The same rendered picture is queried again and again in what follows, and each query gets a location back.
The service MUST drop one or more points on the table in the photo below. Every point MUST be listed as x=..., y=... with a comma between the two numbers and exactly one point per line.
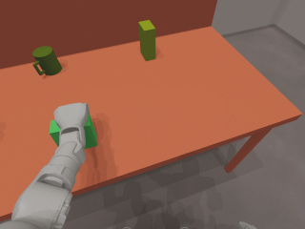
x=199, y=93

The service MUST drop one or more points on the left robot upper arm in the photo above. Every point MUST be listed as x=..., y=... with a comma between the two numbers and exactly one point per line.
x=44, y=207

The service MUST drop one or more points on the left robot hand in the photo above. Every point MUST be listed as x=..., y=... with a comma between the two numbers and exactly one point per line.
x=72, y=114

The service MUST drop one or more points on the robot left forearm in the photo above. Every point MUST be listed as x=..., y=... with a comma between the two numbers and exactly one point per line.
x=65, y=163

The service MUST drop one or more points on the sponge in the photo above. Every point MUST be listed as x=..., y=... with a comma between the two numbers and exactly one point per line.
x=90, y=133

